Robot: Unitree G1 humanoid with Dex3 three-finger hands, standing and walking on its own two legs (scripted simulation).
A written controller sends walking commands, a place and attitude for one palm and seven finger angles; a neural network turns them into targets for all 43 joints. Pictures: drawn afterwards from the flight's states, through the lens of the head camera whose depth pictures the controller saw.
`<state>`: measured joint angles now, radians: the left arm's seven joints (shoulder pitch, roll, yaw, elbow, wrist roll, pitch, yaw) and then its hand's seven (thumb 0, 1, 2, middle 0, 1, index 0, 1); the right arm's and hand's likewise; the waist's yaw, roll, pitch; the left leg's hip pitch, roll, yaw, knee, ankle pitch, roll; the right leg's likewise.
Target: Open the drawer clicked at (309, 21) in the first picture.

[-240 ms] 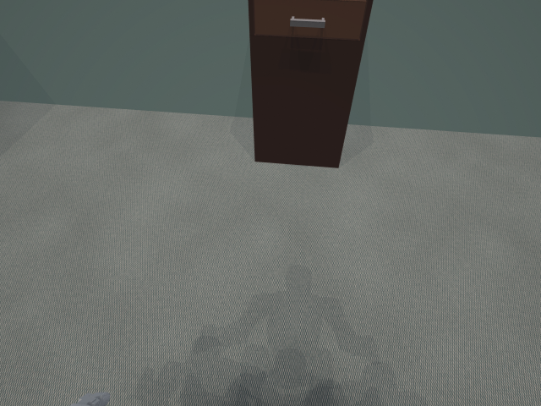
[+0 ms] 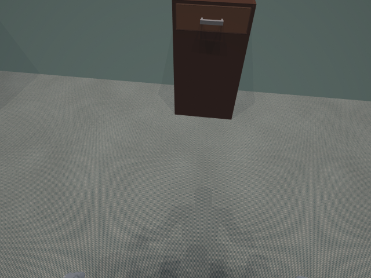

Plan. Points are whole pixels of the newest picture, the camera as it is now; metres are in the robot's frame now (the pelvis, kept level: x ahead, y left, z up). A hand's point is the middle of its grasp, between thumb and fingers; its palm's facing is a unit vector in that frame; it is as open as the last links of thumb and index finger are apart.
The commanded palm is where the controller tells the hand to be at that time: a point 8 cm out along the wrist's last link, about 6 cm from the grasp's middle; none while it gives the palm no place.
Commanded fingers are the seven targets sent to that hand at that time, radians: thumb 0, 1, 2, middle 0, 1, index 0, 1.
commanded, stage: stand and wait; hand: left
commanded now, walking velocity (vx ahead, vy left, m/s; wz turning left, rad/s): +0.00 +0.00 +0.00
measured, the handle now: (211, 20) +1.47 -0.07 +0.01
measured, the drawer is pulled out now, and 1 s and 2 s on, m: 0.00 0.00 0.00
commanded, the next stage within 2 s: look at it before walking up in 0.58 s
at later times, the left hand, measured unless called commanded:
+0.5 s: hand out of the picture +0.05 +0.25 -0.15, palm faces -0.03 -0.94 -0.34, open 7.4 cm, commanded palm none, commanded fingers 0.00 0.90 0.90 -0.20 -0.30 -0.20 -0.30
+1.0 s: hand out of the picture +0.07 +0.25 -0.15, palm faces -0.03 -0.94 -0.33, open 7.3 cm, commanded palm none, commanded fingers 0.00 0.90 0.90 -0.20 -0.30 -0.20 -0.30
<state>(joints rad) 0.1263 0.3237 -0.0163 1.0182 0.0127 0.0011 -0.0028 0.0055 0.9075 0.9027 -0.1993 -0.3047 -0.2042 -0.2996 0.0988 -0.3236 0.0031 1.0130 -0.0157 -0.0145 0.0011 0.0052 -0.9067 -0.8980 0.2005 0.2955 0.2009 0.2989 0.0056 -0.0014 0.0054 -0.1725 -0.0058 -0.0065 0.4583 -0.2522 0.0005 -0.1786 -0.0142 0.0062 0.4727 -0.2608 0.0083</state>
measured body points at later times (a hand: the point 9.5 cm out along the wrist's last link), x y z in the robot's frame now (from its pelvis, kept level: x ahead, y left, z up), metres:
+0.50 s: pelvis -0.01 +0.00 +0.00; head -0.01 +0.00 +0.45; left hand +0.05 +0.30 -0.13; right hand +0.05 -0.30 -0.13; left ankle +0.00 +0.12 -0.74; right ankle +0.00 -0.12 -0.74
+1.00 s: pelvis -0.01 +0.00 +0.01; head +0.00 +0.00 +0.46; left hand +0.07 +0.29 -0.13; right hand +0.08 -0.30 -0.13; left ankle +0.00 +0.12 -0.74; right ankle +0.00 -0.12 -0.74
